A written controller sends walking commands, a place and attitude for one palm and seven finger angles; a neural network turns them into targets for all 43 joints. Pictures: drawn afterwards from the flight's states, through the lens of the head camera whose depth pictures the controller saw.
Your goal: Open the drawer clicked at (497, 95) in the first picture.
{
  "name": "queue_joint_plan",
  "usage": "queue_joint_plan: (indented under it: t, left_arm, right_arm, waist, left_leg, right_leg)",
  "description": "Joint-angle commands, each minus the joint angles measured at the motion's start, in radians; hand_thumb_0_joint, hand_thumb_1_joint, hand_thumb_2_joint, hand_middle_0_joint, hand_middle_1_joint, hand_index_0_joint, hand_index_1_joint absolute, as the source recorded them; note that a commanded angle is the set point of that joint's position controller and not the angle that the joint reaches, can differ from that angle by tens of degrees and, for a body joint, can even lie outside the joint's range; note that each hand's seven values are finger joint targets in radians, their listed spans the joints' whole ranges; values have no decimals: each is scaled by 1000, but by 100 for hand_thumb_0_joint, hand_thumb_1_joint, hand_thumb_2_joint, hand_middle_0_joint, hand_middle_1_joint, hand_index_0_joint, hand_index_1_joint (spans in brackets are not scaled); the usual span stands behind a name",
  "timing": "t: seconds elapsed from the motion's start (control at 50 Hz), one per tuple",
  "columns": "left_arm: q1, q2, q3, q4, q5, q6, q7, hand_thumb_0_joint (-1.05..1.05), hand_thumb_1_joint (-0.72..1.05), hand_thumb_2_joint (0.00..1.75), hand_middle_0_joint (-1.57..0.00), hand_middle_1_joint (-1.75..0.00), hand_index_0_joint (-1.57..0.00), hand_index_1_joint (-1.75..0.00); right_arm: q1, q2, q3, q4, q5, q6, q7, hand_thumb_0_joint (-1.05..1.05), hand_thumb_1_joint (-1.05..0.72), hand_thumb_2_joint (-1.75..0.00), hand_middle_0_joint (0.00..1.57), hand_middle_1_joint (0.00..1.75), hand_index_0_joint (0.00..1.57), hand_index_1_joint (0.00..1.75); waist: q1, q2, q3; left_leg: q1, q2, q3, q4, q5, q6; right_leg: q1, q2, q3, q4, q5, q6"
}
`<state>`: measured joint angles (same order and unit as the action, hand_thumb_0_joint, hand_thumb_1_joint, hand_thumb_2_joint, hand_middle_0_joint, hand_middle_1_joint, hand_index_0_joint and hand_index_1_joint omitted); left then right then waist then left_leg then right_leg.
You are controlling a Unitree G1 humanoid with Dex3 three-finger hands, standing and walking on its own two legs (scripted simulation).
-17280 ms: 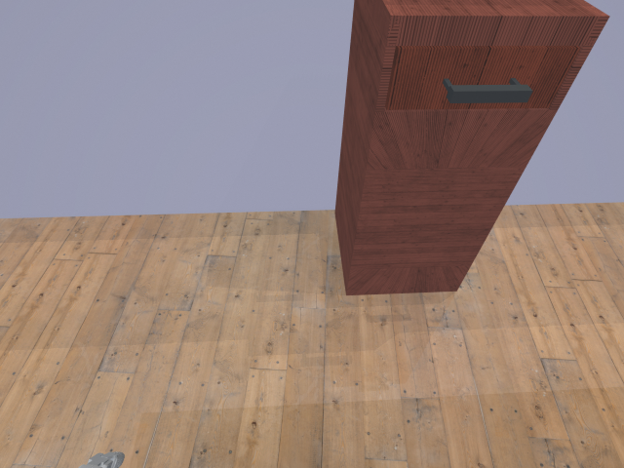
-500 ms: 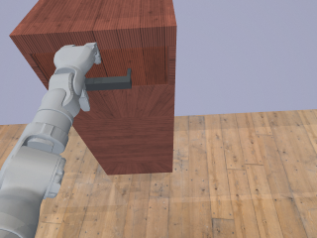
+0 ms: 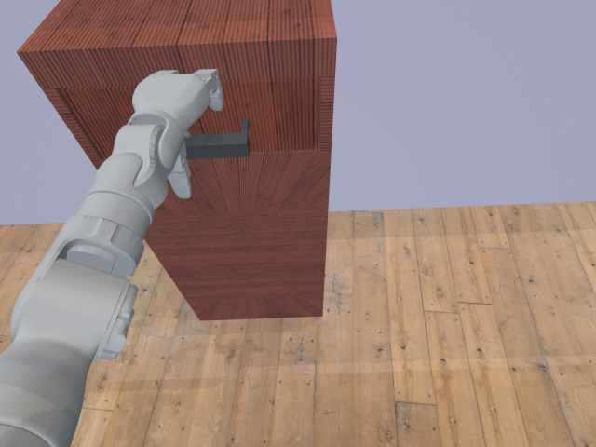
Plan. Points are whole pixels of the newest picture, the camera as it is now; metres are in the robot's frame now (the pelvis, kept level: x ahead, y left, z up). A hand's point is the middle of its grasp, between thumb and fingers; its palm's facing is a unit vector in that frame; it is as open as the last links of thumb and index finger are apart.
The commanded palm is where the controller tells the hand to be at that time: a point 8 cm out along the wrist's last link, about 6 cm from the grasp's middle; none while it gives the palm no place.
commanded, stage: move the hooked fingers above the handle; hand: left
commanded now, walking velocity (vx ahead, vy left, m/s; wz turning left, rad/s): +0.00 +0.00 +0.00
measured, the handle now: (197, 136) +0.56 +0.15 +0.09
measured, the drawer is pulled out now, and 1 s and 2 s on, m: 0.00 0.00 0.00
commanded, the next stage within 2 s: lower the fingers behind the handle in 0.68 s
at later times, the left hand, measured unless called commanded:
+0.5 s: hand (175, 139) +0.50 +0.16 +0.14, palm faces -0.03 -0.01 -1.00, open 13.8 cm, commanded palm +0.48 +0.17 +0.21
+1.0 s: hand (187, 142) +0.50 +0.15 +0.13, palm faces -0.03 -0.03 -1.00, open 13.8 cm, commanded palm +0.48 +0.16 +0.19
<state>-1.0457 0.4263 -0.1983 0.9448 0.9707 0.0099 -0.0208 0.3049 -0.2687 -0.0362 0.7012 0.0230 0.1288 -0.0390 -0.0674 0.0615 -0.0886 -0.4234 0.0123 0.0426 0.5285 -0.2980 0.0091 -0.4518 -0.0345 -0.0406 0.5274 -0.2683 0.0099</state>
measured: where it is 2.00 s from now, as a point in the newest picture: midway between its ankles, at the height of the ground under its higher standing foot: outside the picture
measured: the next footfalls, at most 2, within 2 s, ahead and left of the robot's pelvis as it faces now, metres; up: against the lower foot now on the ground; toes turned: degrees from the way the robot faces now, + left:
none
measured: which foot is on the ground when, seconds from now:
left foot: down 0.00-1.00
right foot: down 0.00-1.00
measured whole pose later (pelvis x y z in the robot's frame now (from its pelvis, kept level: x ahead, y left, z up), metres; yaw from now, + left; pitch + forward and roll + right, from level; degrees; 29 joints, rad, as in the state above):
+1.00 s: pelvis +0.01 +0.00 +0.00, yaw -1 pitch +11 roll +0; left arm -0.96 0.42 -0.13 0.92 1.00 0.02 0.03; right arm 0.30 -0.26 -0.03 0.67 0.02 0.14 -0.04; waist -0.06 0.07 -0.10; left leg -0.41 0.02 0.06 0.52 -0.31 0.00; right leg -0.46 -0.02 -0.02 0.54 -0.28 0.00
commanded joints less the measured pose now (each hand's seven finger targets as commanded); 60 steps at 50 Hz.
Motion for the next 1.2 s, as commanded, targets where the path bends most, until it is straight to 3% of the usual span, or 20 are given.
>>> queue_joint_plan:
  t: [0.0, 0.04, 0.08, 0.12, 0.18, 0.34, 0.46, 0.52, 0.56, 0.6, 0.62, 0.66, 0.72, 0.78, 0.84, 0.88, 0.96, 1.04, 1.1, 1.18]
  left_arm:
    - [-506, 365, 237, -143, 33, -20, 126, 0, -50, 30, -30, -120, -30, -120]
    - [-521, 352, 216, -94, 66, 24, 177, 0, -50, 30, -30, -120, -30, -120]
    - [-520, 396, 241, -81, 89, 67, 204, 0, -50, 30, -30, -120, -30, -120]
    - [-526, 373, 210, -102, 89, 92, 191, 0, -50, 30, -30, -120, -30, -120]
    - [-481, 376, 212, -66, 83, 116, 151, 0, -50, 30, -30, -120, -30, -120]
    - [-413, 286, 146, -200, 41, 42, 61, 0, -50, 30, -30, -120, -30, -120]
    - [-482, 242, 112, -263, 28, -2, 87, 0, -50, 30, -30, -120, -30, -120]
    - [-577, 245, 105, -255, 29, 6, 120, 0, -50, 30, -30, -120, -30, -120]
    - [-563, 261, 128, -242, 38, 17, 137, 0, -50, 30, -30, -120, -30, -120]
    - [-595, 207, 89, -234, 39, 32, 140, 0, -50, 30, -30, -120, -30, -120]
    - [-579, 215, 99, -213, 39, 45, 141, 0, -50, 30, -30, -120, -30, -120]
    - [-562, 216, 105, -186, 40, 65, 134, 0, -50, 30, -30, -120, -30, -120]
    - [-475, 253, 141, -103, 42, 94, 108, 0, -50, 30, -30, -120, -30, -120]
    - [-431, 212, 107, -103, 48, 97, 81, 0, -50, 30, -30, -120, -30, -120]
    - [-418, 206, 105, -147, 43, 66, 64, 0, -50, 30, -30, -120, -30, -120]
    - [-436, 212, 113, -210, 40, 34, 69, 0, -50, 30, -30, -120, -30, -120]
    - [-410, 290, 193, -257, 45, -5, 123, 0, -50, 30, -30, -120, -30, -120]
    - [-456, 228, 145, -247, 56, 18, 182, 0, -50, 30, -30, -120, -30, -120]
    - [-465, 215, 137, -275, 56, 36, 195, 0, -50, 30, -30, -120, -30, -120]
    - [-445, 169, 98, -185, 52, 70, 179, 0, -50, 30, -30, -120, -30, -120]
  right_arm:
    - [53, -138, -38, -78, -8, -27, -11, 0, -90, -90, 20, 30, 20, 30]
    - [47, -128, -32, -75, -9, -30, -8, 0, -90, -90, 20, 30, 20, 30]
    - [48, -135, -33, -79, -9, -32, -5, 0, -90, -90, 20, 30, 20, 30]
    - [41, -134, -38, -95, -6, -30, -6, 0, -90, -90, 20, 30, 20, 30]
    - [49, -145, -41, -91, 1, -24, -12, 0, -90, -90, 20, 30, 20, 30]
    - [41, -140, -48, -117, 8, -28, -24, 0, -90, -90, 20, 30, 20, 30]
    - [36, -132, -50, -95, 10, -38, -20, 0, -90, -90, 20, 30, 20, 30]
    - [42, -132, -49, -77, 5, -45, -14, 0, -90, -90, 20, 30, 20, 30]
    - [41, -129, -50, -78, 1, -46, -11, 0, -90, -90, 20, 30, 20, 30]
    - [38, -126, -51, -77, -1, -47, -6, 0, -90, -90, 20, 30, 20, 30]
    - [38, -126, -51, -75, 0, -45, -3, 0, -90, -90, 20, 30, 20, 30]
    - [33, -130, -47, -77, -3, -39, 0, 0, -90, -90, 20, 30, 20, 30]
    - [18, -137, -39, -87, 0, -23, -3, 0, -90, -90, 20, 30, 20, 30]
    - [9, -136, -35, -103, 5, -15, -4, 0, -90, -90, 20, 30, 20, 30]
    - [13, -134, -38, -118, 4, -11, -8, 0, -90, -90, 20, 30, 20, 30]
    - [21, -129, -43, -124, 2, -15, -7, 0, -90, -90, 20, 30, 20, 30]
    - [35, -123, -49, -116, -8, -22, -6, 0, -90, -90, 20, 30, 20, 30]
    - [42, -123, -56, -88, -6, -32, 6, 0, -90, -90, 20, 30, 20, 30]
    - [43, -125, -64, -88, -10, -35, 11, 0, -90, -90, 20, 30, 20, 30]
    - [49, -130, -62, -68, -4, -31, 9, 0, -90, -90, 20, 30, 20, 30]
  waist:
    - [6, -86, -394]
    - [1, -69, -378]
    - [11, -63, -422]
    - [9, -45, -491]
    - [-1, -100, -438]
    - [-7, -96, -402]
    - [-27, -50, -359]
    - [-42, -15, -380]
    - [-30, -7, -429]
    - [-41, -28, -446]
    - [-35, -24, -455]
    - [-27, -29, -447]
    - [-11, -101, -410]
    - [-11, -112, -362]
    - [-10, -127, -381]
    - [-4, -94, -404]
    - [14, -80, -444]
    - [-10, -44, -407]
    - [-11, -35, -484]
    - [-32, -66, -395]
  left_leg:
    - [112, -30, -15, -20, 405, 23]
    - [66, -26, -2, -27, 371, 20]
    - [64, -25, 9, -28, 385, 19]
    - [92, -25, 19, -22, 420, 24]
    - [96, -20, 24, -34, 400, 29]
    - [154, -23, 20, -37, 399, 42]
    - [184, -28, 6, -32, 376, 37]
    - [192, -32, -3, -21, 381, 32]
    - [204, -35, -4, -11, 420, 31]
    - [220, -33, -5, 1, 463, 31]
    - [220, -31, -7, 0, 461, 29]
    - [210, -30, -7, -1, 479, 28]
    - [151, -28, 3, -12, 455, 31]
    - [141, -24, 5, -18, 452, 32]
    - [147, -26, 8, -15, 441, 36]
    - [166, -26, 5, -10, 456, 36]
    - [166, -28, 4, 0, 484, 34]
    - [167, -26, 1, 3, 468, 28]
    - [205, -29, 0, 16, 521, 30]
    - [176, -26, -1, 4, 444, 31]
  right_leg:
    - [213, 58, 16, -4, 354, -41]
    - [209, 54, 15, 4, 342, -38]
    - [244, 54, 19, 11, 370, -36]
    - [288, 49, 26, 11, 426, -32]
    - [270, 53, 18, -8, 413, -25]
    - [262, 52, 27, -36, 419, -24]
    - [189, 56, 23, -41, 354, -30]
    - [170, 57, 24, -33, 346, -33]
    - [192, 58, 22, -16, 378, -36]
    - [189, 59, 18, -12, 400, -35]
    - [190, 58, 18, -8, 400, -34]
    - [194, 57, 15, -1, 417, -35]
    - [235, 52, 13, -2, 439, -30]
    - [215, 53, 7, -5, 432, -31]
    - [224, 53, 14, -8, 431, -28]
    - [222, 54, 19, -2, 429, -30]
    - [246, 57, 19, 10, 446, -33]
    - [186, 64, 12, 7, 410, -36]
    - [217, 65, 15, 12, 442, -36]
    - [164, 67, 8, -2, 390, -34]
